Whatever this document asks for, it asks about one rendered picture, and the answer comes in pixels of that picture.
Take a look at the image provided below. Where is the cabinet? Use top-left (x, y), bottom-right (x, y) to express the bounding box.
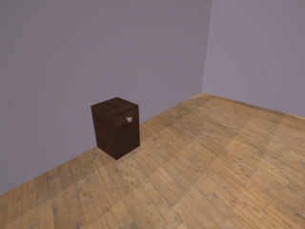
top-left (91, 97), bottom-right (140, 160)

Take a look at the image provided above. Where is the drawer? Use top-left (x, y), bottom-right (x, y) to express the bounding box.
top-left (113, 108), bottom-right (138, 129)

